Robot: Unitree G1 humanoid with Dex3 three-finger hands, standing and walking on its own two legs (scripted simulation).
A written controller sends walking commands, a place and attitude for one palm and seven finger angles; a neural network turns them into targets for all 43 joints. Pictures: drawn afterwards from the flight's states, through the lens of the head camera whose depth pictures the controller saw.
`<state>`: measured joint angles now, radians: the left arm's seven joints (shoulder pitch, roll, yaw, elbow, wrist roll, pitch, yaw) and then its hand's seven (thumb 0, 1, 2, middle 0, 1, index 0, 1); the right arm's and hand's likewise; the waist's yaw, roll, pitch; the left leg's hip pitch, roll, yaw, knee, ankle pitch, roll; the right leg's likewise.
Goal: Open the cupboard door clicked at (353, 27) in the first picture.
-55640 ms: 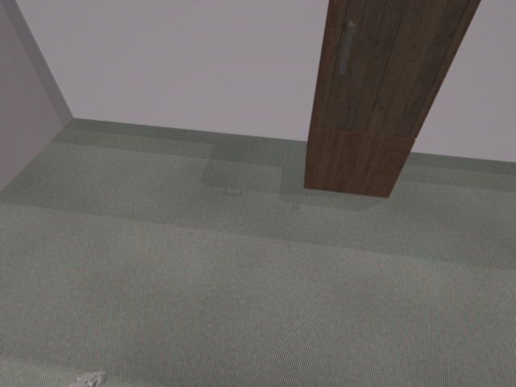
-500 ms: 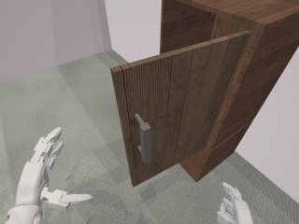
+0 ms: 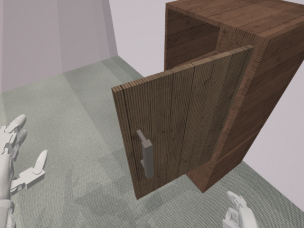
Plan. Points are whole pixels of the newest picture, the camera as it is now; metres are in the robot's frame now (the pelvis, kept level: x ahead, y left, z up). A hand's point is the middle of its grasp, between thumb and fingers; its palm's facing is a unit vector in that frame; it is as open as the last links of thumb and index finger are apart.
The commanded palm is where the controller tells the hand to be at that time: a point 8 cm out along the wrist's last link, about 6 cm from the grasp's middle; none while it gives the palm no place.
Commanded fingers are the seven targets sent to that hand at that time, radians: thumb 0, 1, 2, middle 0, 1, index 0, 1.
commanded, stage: draw the hand back to the body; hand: left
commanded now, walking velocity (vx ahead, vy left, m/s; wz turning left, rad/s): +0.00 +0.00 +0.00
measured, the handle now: (144, 155) +0.32 +0.07 +0.02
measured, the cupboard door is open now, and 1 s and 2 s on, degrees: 83 83 83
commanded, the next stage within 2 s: step back with the hand held close in 0.40 s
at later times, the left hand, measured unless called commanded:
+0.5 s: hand (40, 168) +0.18 +0.25 +0.15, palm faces +0.45 -0.79 -0.41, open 7.4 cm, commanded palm +0.14 +0.28 +0.18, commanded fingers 0.00 0.90 0.90 -0.20 -0.30 -0.20 -0.30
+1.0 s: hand (17, 184) +0.15 +0.27 +0.15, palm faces +0.34 -0.79 -0.50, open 7.4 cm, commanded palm +0.08 +0.31 +0.18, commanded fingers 0.00 0.90 0.90 -0.20 -0.30 -0.20 -0.30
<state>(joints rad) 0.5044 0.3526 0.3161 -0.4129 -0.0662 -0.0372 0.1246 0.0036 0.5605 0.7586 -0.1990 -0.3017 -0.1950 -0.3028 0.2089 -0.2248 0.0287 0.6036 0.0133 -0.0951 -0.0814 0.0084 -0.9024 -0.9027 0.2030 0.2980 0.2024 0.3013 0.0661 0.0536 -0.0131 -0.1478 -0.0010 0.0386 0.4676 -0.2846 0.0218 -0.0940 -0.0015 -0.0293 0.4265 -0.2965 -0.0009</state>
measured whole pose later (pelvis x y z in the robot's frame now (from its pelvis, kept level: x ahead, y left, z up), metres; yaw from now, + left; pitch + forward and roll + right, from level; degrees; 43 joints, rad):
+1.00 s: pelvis -0.07 +0.01 +0.00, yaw -2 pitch +0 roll -1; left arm 0.57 0.45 0.42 -0.52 -0.06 -0.14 0.14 0.01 0.89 0.90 -0.22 -0.30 -0.21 -0.30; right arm 0.17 -0.22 -0.02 0.55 0.02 0.02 -0.09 0.01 -0.90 -0.90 0.20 0.30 0.20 0.30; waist 0.00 0.00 0.04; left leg -0.30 0.01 0.07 0.50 -0.20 0.04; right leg -0.26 0.01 0.00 0.45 -0.19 0.01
